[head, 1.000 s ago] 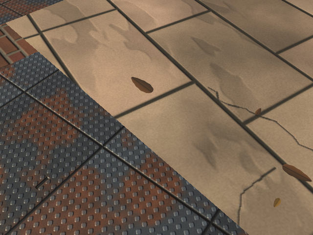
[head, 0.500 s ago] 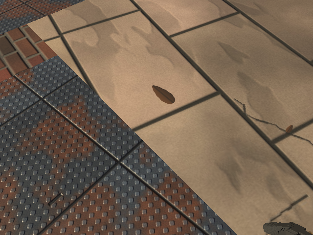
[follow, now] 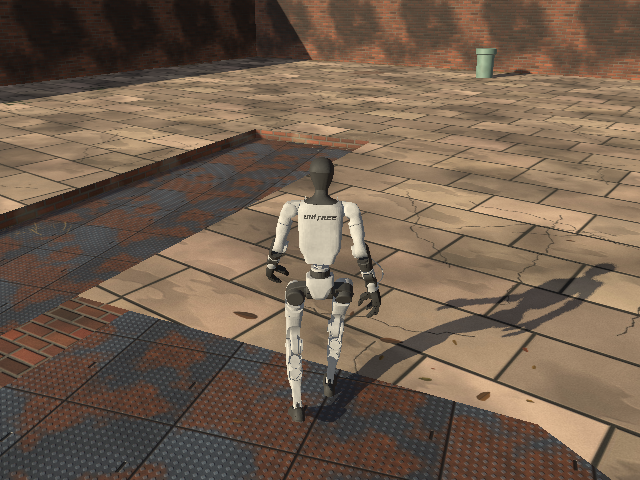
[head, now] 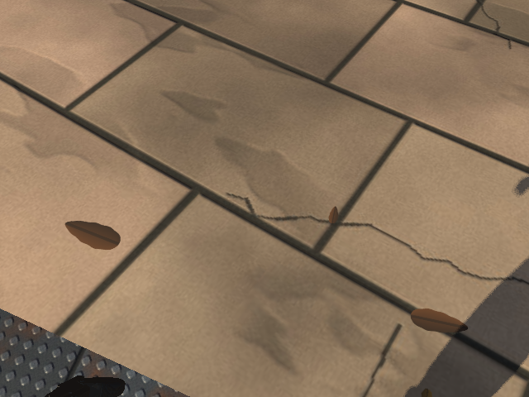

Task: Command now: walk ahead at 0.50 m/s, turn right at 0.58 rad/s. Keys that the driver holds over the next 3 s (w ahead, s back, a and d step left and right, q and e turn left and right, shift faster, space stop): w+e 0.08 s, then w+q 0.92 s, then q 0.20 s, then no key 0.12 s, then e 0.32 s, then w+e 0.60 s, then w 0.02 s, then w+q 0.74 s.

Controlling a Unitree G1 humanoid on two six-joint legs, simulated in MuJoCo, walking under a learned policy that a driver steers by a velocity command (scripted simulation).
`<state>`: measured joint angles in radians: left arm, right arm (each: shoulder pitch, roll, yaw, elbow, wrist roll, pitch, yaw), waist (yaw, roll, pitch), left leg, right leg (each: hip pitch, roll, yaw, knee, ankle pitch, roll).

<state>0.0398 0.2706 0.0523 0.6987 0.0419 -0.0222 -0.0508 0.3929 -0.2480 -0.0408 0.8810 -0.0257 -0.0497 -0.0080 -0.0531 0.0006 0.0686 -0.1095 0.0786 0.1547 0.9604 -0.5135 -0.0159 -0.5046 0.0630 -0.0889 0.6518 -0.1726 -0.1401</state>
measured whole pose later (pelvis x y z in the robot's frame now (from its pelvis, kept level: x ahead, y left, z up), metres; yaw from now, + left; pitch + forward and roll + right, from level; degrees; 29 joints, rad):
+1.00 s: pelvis +0.57 +0.04 +0.02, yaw +19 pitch +2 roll +1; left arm 0.02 0.26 -0.01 0.69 0.03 -0.05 -0.02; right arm 0.44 -0.29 -0.07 0.86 -0.01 -0.04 0.00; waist -0.10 -0.02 0.04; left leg 0.01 -0.15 -0.21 0.36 -0.38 0.10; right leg -0.55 -0.02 0.03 0.57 -0.09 0.02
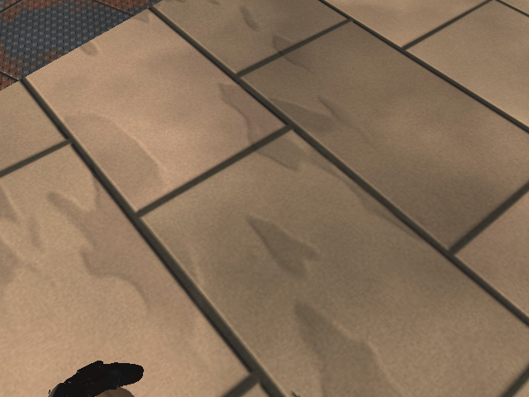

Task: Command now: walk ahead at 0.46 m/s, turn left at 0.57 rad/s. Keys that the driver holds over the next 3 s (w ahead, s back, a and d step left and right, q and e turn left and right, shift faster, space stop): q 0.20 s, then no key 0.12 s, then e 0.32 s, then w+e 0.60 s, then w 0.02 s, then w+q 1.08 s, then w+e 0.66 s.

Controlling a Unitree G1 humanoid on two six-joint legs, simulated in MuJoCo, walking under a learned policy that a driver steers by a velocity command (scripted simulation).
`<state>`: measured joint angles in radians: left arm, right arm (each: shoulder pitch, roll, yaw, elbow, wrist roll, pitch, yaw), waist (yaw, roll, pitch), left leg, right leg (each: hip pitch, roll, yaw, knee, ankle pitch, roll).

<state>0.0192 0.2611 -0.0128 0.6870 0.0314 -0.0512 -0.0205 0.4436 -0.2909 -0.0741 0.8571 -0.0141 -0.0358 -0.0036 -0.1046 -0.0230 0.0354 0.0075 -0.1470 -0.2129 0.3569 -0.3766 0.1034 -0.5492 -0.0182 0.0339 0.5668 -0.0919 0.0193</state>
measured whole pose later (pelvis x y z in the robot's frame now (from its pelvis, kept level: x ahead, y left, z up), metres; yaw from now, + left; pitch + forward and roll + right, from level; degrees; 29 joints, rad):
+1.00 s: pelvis +0.20 -0.04 +0.02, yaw -7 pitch +1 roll +2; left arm 0.44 0.25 0.06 0.85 0.01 -0.01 -0.01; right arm 0.18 -0.29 -0.06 0.79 -0.04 -0.01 0.02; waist 0.04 0.03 -0.03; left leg -0.52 0.03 0.02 0.91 -0.23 -0.02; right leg -0.08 0.05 0.05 0.32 -0.26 -0.08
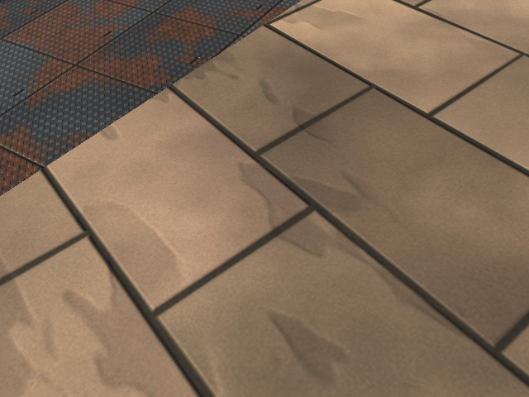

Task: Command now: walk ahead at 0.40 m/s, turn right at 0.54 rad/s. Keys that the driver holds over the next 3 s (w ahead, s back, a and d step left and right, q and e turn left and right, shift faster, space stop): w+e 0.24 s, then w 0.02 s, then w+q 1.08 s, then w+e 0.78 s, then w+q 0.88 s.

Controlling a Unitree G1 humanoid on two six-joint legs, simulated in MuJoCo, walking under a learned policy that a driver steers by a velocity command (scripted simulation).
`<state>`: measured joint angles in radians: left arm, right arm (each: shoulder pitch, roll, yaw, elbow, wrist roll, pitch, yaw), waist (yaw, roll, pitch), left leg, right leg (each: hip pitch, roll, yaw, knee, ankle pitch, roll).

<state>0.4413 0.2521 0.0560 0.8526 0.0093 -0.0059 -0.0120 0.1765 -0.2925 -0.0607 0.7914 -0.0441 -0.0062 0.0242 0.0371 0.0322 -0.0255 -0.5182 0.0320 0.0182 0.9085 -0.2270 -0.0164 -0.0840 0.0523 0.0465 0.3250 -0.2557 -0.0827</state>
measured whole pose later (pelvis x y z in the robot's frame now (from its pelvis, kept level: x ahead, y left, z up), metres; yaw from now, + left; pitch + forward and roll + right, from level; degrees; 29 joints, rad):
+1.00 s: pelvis +0.51 -0.04 +0.00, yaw +7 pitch +1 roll +0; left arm 0.28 0.25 0.04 0.82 0.03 -0.09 0.01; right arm 0.25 -0.31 -0.08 0.82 -0.03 0.00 0.04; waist 0.01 0.05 0.03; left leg -0.55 0.02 -0.02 1.09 -0.27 0.05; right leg -0.16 0.01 -0.12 0.34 -0.20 -0.04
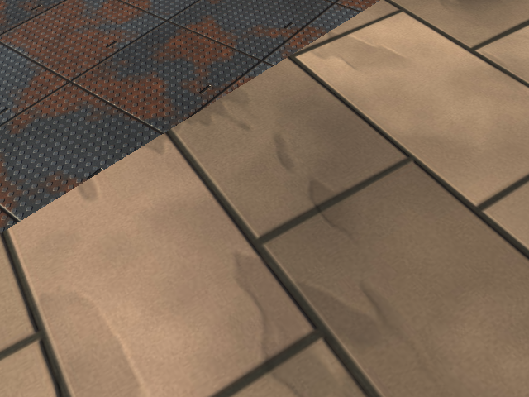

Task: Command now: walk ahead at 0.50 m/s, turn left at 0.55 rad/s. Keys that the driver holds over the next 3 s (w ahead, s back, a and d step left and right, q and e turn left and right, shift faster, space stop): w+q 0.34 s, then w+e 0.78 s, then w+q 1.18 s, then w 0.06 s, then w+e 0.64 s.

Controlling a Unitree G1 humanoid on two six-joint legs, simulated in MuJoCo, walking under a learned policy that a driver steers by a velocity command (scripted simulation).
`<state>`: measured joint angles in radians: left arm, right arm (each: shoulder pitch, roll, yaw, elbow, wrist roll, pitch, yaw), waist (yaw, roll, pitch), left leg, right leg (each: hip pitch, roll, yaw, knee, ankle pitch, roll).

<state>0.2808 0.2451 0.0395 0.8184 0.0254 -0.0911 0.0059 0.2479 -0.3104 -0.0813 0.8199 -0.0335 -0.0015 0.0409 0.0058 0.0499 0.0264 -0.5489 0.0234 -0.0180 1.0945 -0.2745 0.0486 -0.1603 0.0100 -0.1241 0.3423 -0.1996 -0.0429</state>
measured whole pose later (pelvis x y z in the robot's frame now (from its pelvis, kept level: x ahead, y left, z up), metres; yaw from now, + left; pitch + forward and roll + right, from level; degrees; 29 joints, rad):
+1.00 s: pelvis +0.54 +0.09 -0.01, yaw +0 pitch +0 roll -1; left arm 0.25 0.28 0.07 0.86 0.01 -0.02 -0.01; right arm 0.26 -0.24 -0.02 0.85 -0.03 -0.08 0.00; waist -0.01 0.01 0.05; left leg -0.40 0.03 0.00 1.23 -0.34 0.02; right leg -0.28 0.14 -0.04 0.47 -0.19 -0.13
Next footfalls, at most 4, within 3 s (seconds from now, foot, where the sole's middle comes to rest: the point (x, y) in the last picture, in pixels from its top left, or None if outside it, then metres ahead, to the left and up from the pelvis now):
0.30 left None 0.29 0.13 -0.78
0.86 right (271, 347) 0.62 0.05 -0.78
1.38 left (224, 247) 0.94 0.20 -0.78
1.90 right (271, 174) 1.24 0.05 -0.78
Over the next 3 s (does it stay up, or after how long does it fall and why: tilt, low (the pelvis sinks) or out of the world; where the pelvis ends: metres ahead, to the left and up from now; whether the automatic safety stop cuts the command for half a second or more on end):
stays up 1.55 0.31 -0.04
